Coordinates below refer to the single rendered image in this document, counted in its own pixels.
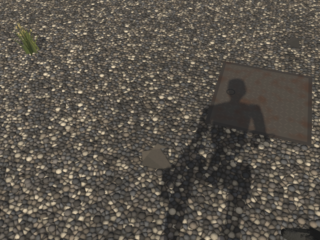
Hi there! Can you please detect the right robot hand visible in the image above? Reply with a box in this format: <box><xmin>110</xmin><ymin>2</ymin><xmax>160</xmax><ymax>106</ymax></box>
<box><xmin>281</xmin><ymin>227</ymin><xmax>320</xmax><ymax>240</ymax></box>

